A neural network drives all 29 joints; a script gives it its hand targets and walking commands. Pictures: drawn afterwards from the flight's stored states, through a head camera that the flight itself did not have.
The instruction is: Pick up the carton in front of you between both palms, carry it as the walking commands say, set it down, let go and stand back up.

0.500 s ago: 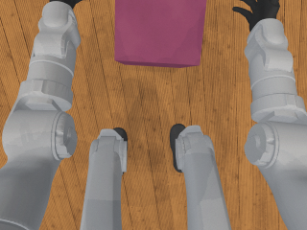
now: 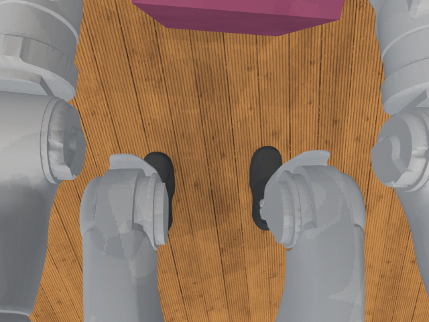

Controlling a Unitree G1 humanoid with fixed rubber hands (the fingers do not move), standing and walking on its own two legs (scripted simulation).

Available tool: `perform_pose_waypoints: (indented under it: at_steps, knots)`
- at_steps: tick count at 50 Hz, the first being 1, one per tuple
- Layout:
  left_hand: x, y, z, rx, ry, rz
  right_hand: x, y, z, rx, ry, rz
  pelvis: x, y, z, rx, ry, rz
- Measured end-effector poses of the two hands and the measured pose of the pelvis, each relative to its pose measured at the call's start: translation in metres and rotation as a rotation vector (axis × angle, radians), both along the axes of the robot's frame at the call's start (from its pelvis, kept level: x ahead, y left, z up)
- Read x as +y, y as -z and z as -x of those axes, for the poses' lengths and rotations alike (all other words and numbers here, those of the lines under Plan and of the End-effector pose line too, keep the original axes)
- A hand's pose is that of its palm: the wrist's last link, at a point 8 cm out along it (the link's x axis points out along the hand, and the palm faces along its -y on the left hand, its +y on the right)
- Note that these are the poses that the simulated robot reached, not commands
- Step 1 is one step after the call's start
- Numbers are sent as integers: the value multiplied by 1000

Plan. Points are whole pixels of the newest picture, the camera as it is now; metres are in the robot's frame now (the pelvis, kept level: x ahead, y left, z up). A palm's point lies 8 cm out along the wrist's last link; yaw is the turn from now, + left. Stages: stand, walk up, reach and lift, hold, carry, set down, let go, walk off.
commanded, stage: reach and lift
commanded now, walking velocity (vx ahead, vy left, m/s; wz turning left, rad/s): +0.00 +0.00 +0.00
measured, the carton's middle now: out of the picture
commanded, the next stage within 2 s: none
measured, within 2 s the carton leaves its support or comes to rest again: leaves its support in 0.84 s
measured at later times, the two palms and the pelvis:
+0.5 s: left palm out of the picture +0.58 +0.12 -0.18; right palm out of the picture +0.56 -0.18 -0.17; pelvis -0.01 +0.00 +0.00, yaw +0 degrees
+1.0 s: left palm out of the picture +0.55 +0.13 -0.08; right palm out of the picture +0.54 -0.17 -0.08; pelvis -0.01 +0.00 +0.03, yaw +0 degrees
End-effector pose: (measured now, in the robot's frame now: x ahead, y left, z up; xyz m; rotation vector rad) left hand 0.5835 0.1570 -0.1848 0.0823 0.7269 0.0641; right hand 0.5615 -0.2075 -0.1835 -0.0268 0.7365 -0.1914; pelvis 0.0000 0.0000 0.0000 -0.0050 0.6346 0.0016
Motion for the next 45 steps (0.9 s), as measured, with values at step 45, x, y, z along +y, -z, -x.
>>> perform_pose_waypoints:
  at_steps: [45]
  knots:
    - [-33,-42,21,-38,-21,49,31,-44,12,-43,13,-26,1,-6,-2,-46,1,-7]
